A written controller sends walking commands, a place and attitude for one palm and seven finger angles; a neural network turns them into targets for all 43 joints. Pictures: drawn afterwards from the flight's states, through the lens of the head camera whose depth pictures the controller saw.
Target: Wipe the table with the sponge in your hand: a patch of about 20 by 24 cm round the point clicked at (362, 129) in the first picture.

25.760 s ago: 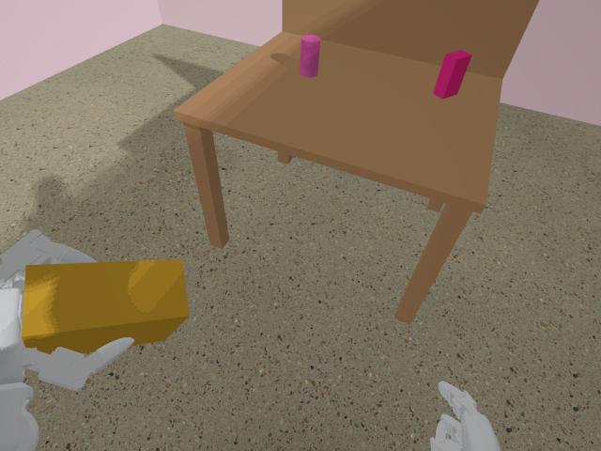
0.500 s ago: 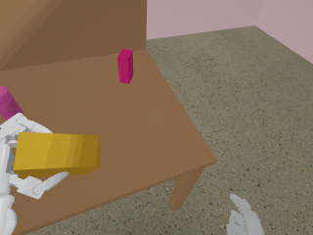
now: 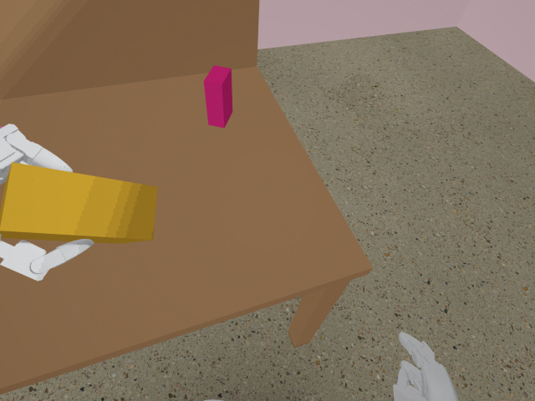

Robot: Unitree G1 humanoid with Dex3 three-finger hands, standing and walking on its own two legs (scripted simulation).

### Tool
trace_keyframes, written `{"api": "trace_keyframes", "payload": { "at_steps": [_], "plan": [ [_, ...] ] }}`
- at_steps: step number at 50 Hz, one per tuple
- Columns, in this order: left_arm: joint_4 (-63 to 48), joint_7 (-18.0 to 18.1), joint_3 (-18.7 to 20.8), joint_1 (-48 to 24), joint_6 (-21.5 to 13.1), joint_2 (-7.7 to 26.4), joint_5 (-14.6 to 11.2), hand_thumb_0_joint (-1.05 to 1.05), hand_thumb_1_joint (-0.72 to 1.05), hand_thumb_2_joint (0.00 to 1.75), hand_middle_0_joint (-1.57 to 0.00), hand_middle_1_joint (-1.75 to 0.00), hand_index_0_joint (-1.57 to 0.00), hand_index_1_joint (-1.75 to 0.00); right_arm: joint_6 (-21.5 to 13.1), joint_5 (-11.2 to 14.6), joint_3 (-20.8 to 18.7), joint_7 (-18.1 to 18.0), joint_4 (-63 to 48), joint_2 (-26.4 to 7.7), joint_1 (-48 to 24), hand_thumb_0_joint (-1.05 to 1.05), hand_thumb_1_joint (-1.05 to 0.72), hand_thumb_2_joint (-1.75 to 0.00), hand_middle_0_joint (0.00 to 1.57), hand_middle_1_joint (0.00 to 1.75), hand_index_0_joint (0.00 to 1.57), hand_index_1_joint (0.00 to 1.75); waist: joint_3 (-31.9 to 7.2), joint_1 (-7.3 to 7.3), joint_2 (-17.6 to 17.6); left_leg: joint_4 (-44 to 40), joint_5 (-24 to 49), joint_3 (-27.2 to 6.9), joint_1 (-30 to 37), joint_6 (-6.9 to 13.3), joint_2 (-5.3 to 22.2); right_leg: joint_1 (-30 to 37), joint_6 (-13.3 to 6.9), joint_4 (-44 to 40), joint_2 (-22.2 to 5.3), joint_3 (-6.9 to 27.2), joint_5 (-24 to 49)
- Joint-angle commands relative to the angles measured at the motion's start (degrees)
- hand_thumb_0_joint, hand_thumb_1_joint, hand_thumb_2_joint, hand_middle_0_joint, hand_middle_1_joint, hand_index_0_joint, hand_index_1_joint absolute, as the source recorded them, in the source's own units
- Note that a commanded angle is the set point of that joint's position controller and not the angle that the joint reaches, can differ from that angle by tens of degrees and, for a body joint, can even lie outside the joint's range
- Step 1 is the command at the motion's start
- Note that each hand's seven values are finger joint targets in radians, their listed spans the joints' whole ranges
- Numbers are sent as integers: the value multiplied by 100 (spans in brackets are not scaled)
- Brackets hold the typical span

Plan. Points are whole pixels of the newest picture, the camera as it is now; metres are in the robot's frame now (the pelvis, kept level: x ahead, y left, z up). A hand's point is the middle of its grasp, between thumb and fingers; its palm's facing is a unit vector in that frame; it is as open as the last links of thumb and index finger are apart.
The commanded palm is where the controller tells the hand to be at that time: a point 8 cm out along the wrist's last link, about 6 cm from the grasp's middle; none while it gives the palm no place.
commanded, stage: come to a stop and stand still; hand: left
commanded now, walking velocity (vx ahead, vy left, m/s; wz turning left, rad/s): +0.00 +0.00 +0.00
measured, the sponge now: (99, 214) +0.27 +0.24 +0.16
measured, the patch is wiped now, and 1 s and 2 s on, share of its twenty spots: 0.00 0.00 0.00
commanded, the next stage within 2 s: look again from close up in 0.54 s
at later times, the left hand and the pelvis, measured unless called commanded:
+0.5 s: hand (43, 220) +0.25 +0.28 +0.18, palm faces +0.34 -0.82 -0.45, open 10.2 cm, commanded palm +0.18 +0.31 +0.18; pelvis +0.02 +0.03 +0.00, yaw -1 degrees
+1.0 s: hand (76, 244) +0.23 +0.24 +0.16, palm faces +0.31 -0.87 -0.38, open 10.2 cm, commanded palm +0.18 +0.28 +0.18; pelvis +0.01 +0.00 +0.00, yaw -1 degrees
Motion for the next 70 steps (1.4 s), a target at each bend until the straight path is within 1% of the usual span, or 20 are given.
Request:
{"api": "trace_keyframes", "payload": {
  "at_steps": [1, 2, 6, 7, 8, 12, 14, 19, 23, 26, 31, 41, 58, 59, 60, 61, 62, 63, 66, 70],
  "plan": [
    [-966, -42, 209, 594, -393, -33, -397, 0, 10, 130, -120, -160, -120, -160, -214, 168, -337, 251, -893, -633, -187, 0, -90, -90, 20, 30, 20, 30, -1450, -79, 189, -303, 455, -220, 641, -47, 296, 592, 239, -295, -1138, 1376, 1024],
    [-1106, -67, -71, 1194, -375, -458, -468, 0, 10, 130, -120, -160, -120, -160, -258, 224, -338, 343, -923, -562, -310, 0, -90, -90, 20, 30, 20, 30, -1558, -77, 302, -514, 701, -347, 963, 9, 427, 496, 219, -50, -976, 1170, 1058],
    [-1949, 117, 368, 1161, -411, 244, -309, 0, 10, 130, -120, -160, -120, -160, -276, 121, -229, 281, -1051, -604, -490, 0, -90, -90, 20, 30, 20, 30, -1071, -82, -38, -843, 613, -625, 454, -55, 623, 558, 141, -9, -807, 830, 739],
    [-1972, 204, 794, 1100, -408, 631, -269, 0, 10, 130, -120, -160, -120, -160, -263, 121, -211, 237, -1019, -620, -613, 0, -90, -90, 20, 30, 20, 30, -1019, -93, 200, -937, 574, -663, 454, -84, 656, 485, 119, 115, -753, 788, 620],
    [-1937, 182, 724, 1012, -452, 466, -283, 0, 10, 130, -120, -160, -120, -160, -245, 80, -167, 180, -1063, -561, -547, 0, -90, -90, 20, 30, 20, 30, -982, -127, 170, -976, 580, -730, 297, -96, 676, 555, 109, 147, -756, 674, 618],
    [-2406, 177, 1151, 382, -580, 1026, -248, 0, 10, 130, -120, -160, -120, -160, -287, 23, -128, 66, -1104, -504, -491, 0, -90, -90, 20, 30, 20, 30, -1265, -127, 1020, -871, 1683, -820, 753, -296, 742, 427, 75, 588, -655, 600, 665],
    [-2453, 133, 921, 422, -588, 846, -261, 0, 10, 130, -120, -160, -120, -160, -306, -24, -133, 79, -1135, -471, -298, 0, -90, -90, 20, 30, 20, 30, -1426, -142, 1292, -723, 2688, -843, 1211, -375, 857, 169, 81, 670, -657, 460, 186],
    [-2435, 104, 534, 760, -422, 391, -200, 0, 10, 130, -120, -160, -120, -160, -318, -52, -191, 223, -1079, -515, -93, 0, -90, -90, 20, 30, 20, 30, -1487, -162, 981, -598, 3863, -754, 1671, -445, 1084, -154, 137, 867, -606, 251, -344],
    [-1846, 99, 302, 913, -256, -8, -246, 0, 10, 130, -120, -160, -120, -160, -210, 41, -134, 224, -1067, -525, -169, 0, -90, -90, 20, 30, 20, 30, -1148, -190, 430, -607, 2673, -635, 1018, -573, 922, 263, 112, 221, -591, 224, 268],
    [-1750, 115, 390, 769, -231, 89, -289, 0, 10, 130, -120, -160, -120, -160, -113, 62, -154, 118, -1085, -577, -301, 0, -90, -90, 20, 30, 20, 30, -1153, -204, 274, -623, 1461, -634, 692, -572, 718, 489, -13, -45, -716, 582, 842],
    [-1867, 151, 333, 543, -255, 120, -292, 0, 10, 130, -120, -160, -120, -160, -83, 58, -72, -1, -1131, -493, -494, 0, -90, -90, 20, 30, 20, 30, -1092, -203, 597, -890, 516, -626, 580, -361, 648, 477, 28, -164, -739, 710, 676],
    [-1789, 182, 298, 745, -238, 89, -324, 0, 10, 130, -120, -160, -120, -160, -140, 63, -106, -73, -1120, -535, -465, 0, -90, -90, 20, 30, 20, 30, -1089, -225, 410, -790, 346, -611, 554, -142, 574, 508, 10, -447, -834, 905, 827],
    [-1747, 221, 160, 790, -176, 73, -324, 0, 10, 130, -120, -160, -120, -160, -173, 76, -115, -104, -1066, -562, -461, 0, -90, -90, 20, 30, 20, 30, -1039, -250, 445, -837, 299, -654, 605, -76, 581, 372, 17, -625, -901, 1013, 569],
    [-3112, 304, 3255, -4843, -697, 4399, 543, 0, 10, 130, -120, -160, -120, -160, -451, -211, -147, -42, -829, -735, 287, 0, -90, -90, 20, 30, 20, 30, 550, -237, -220, -314, 251, 107, -203, -70, 456, -912, 825, -1291, -686, 935, 698],
    [285, 72, 1024, -1421, -430, 901, -51, 0, 10, 130, -120, -160, -120, -160, -333, -44, 76, -67, -629, -151, -374, 0, -90, -90, 20, 30, 20, 30, -893, -234, 80, -385, 655, -301, 489, -8, 226, -281, 188, -679, -991, 1035, 195],
    [330, 27, 533, 60, -389, 169, -219, 0, 10, 130, -120, -160, -120, -160, -434, 11, -231, -52, -955, -608, -255, 0, -90, -90, 20, 30, 20, 30, -817, 38, 644, -246, 498, -236, 638, -116, 281, -59, 216, -858, -964, 1643, 358],
    [-280, -16, -143, 624, -411, -610, -444, 0, 10, 130, -120, -160, -120, -160, -437, 105, -263, 74, -917, -510, -327, 0, -90, -90, 20, 30, 20, 30, -1196, -103, 1199, -440, 455, -226, 737, -97, 329, 396, 86, -513, -998, 1320, 506],
    [-1165, 54, 98, 550, -474, -128, -379, 0, 10, 130, -120, -160, -120, -160, -437, 69, -300, 136, -990, -675, -202, 0, -90, -90, 20, 30, 20, 30, -1321, -109, 914, -570, 460, -335, 573, -92, 374, 685, 142, -381, -946, 1228, 522],
    [-1800, 202, 81, 1144, -500, -11, -368, 0, 10, 130, -120, -160, -120, -160, -473, 33, -241, 170, -1056, -613, -407, 0, -90, -90, 20, 30, 20, 30, -1144, -47, -117, -683, 160, -466, 358, -49, 360, 638, 191, -508, -860, 1131, 5],
    [-1839, 309, 479, 992, -516, 302, -387, 0, 10, 130, -120, -160, -120, -160, -506, 35, -202, 20, -1022, -591, -502, 0, -90, -90, 20, 30, 20, 30, -892, -126, -51, -978, -145, -715, 230, -43, 469, 426, 137, -377, -712, 903, -98]
  ]
}}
